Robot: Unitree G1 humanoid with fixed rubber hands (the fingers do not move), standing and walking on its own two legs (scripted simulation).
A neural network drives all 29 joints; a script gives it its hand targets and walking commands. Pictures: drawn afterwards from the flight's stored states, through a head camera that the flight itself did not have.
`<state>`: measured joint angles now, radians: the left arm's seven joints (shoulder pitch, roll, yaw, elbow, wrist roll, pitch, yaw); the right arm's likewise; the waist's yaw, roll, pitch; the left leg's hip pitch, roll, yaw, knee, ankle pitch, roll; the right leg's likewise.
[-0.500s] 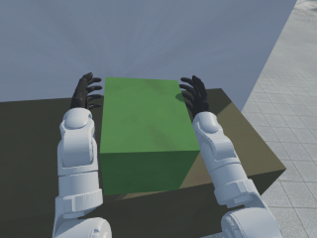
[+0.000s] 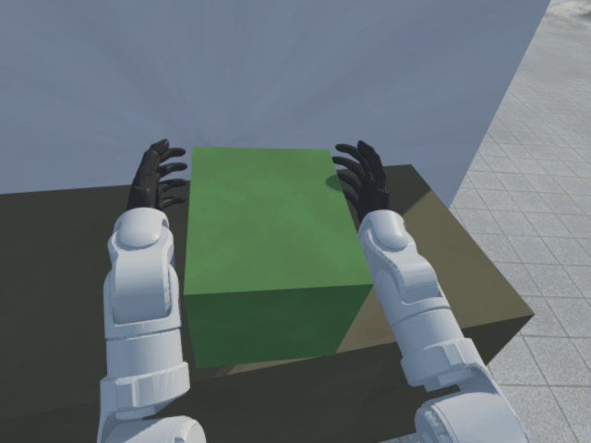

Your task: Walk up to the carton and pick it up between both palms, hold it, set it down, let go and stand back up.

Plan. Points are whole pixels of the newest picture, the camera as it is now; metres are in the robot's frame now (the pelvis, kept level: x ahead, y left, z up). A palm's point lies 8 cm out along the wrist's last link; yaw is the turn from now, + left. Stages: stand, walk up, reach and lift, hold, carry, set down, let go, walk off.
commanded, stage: hold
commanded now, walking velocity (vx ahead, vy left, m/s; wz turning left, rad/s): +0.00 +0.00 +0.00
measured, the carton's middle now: (265, 253) +0.33 +0.01 +0.13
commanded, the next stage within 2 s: none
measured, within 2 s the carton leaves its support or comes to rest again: neither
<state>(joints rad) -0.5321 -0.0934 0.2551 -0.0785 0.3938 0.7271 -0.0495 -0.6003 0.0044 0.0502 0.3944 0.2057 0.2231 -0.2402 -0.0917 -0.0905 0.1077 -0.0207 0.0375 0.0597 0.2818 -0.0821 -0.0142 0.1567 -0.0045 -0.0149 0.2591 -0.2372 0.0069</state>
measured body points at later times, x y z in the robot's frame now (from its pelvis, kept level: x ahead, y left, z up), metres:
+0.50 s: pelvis +0.00 +0.00 +0.00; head -0.03 +0.04 +0.45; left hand +0.37 +0.15 +0.19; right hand +0.37 -0.12 +0.19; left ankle +0.06 +0.13 -0.75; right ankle -0.05 -0.12 -0.75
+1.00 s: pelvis +0.00 +0.00 +0.00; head -0.03 +0.03 +0.45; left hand +0.37 +0.15 +0.19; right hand +0.37 -0.13 +0.19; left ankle +0.06 +0.13 -0.75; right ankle -0.05 -0.12 -0.75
